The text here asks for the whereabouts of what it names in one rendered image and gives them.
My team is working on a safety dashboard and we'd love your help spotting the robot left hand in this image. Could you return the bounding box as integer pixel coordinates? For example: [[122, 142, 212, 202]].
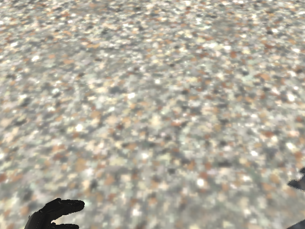
[[24, 198, 85, 229]]

